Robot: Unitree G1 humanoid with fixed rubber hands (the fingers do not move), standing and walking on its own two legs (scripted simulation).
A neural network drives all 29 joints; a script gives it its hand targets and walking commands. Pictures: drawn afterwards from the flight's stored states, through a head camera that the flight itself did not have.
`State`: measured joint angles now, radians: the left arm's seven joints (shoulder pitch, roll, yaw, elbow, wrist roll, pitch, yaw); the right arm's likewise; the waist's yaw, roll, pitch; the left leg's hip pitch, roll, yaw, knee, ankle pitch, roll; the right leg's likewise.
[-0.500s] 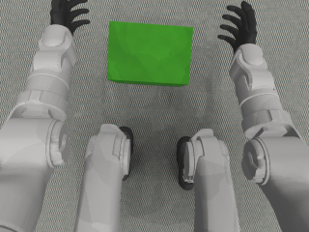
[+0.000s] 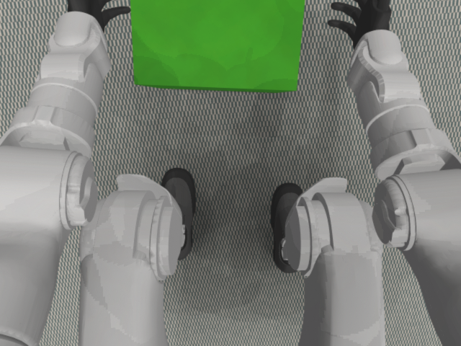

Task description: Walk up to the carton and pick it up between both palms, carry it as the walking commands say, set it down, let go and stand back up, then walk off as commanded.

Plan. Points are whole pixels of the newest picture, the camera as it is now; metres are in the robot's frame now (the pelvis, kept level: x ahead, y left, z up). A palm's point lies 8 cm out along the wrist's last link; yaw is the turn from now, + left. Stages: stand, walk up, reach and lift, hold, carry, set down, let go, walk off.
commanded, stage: reach and lift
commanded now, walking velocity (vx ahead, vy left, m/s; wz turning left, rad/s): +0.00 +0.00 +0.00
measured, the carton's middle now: (218, 39) +0.51 +0.05 -0.28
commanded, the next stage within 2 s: none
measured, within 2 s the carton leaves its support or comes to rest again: leaves its support in 1.42 s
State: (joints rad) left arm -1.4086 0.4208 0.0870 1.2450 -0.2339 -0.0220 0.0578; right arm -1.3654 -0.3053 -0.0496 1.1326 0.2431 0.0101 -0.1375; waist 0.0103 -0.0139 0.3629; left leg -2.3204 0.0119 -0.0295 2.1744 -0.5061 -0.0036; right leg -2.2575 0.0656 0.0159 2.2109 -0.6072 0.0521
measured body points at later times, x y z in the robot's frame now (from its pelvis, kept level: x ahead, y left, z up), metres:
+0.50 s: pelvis +0.00 +0.00 -0.01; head +0.37 +0.02 +0.24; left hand +0.53 +0.22 -0.21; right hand +0.53 -0.14 -0.20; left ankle +0.12 +0.12 -0.33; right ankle +0.11 -0.12 -0.33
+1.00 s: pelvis +0.00 +0.00 +0.00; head +0.37 +0.03 +0.24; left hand +0.53 +0.21 -0.21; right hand +0.54 -0.11 -0.20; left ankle +0.12 +0.12 -0.33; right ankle +0.11 -0.12 -0.33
